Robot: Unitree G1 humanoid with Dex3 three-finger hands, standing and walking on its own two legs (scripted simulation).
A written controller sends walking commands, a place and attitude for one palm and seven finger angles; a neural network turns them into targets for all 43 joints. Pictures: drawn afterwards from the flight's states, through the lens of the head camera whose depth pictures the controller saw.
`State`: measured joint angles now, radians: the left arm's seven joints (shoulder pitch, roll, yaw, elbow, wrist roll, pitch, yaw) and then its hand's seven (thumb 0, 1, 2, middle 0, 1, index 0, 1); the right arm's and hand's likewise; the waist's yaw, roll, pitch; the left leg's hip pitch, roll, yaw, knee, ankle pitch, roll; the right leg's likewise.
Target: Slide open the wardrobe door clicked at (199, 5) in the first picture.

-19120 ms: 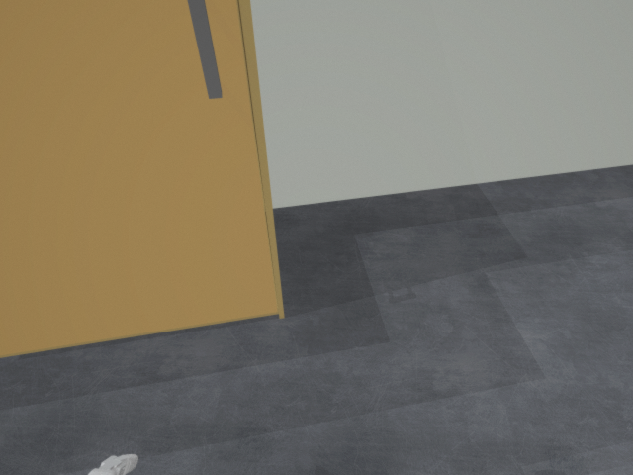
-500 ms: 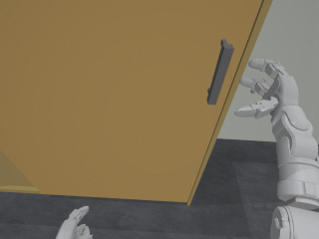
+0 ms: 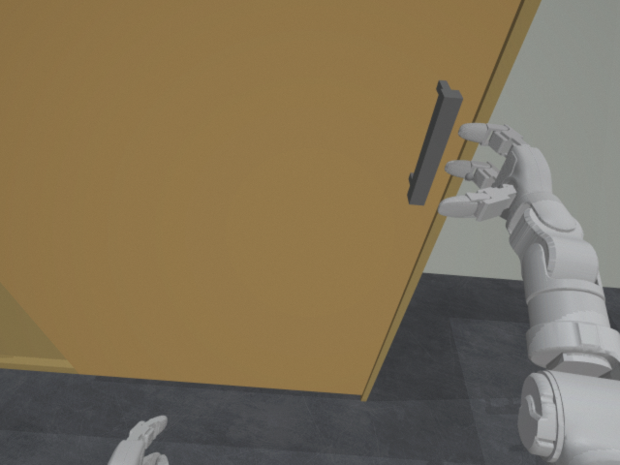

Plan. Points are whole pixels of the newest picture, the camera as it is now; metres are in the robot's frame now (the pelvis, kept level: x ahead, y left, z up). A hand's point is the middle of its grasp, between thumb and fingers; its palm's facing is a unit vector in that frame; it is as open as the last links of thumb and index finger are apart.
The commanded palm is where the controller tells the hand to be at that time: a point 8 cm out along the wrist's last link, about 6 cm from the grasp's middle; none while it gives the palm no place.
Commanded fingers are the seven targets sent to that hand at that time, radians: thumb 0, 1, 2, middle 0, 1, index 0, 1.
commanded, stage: feel for the door with the fingertips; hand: right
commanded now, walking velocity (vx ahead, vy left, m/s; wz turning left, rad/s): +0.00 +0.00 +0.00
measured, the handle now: (428, 145) +0.49 -0.11 +0.21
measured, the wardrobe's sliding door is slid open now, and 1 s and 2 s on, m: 0.00 0.00 0.00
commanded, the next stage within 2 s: slide the fingers in behind the handle in 0.64 s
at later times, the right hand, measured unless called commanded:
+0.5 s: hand (451, 169) +0.43 -0.13 +0.21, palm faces +0.02 +1.00 +0.01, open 13.9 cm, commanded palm +0.41 -0.18 +0.21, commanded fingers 0.00 0.50 -0.30 0.30 1.20 0.30 1.20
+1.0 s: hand (461, 168) +0.44 -0.15 +0.21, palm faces +0.01 +1.00 +0.03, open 13.8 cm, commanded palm +0.42 -0.19 +0.21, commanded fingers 0.00 0.50 -0.30 0.30 1.20 0.30 1.20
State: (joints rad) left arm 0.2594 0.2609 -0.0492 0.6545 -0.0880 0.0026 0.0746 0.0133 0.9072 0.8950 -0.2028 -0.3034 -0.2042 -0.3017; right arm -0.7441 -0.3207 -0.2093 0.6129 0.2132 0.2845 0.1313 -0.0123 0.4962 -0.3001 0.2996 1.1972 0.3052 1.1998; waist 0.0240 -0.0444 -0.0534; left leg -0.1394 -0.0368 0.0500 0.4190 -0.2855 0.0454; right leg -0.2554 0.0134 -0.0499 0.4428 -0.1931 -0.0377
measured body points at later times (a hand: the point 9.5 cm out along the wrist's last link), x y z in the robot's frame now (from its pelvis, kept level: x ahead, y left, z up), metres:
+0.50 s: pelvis +0.00 +0.02 +0.00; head +0.00 +0.04 +0.45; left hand +0.14 +0.27 -0.11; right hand +0.43 -0.18 +0.21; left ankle -0.04 +0.09 -0.74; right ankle +0.03 -0.10 -0.74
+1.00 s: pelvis +0.01 +0.01 +0.00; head +0.00 +0.02 +0.45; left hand +0.12 +0.27 -0.11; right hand +0.44 -0.20 +0.21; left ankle -0.04 +0.09 -0.74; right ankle +0.03 -0.10 -0.74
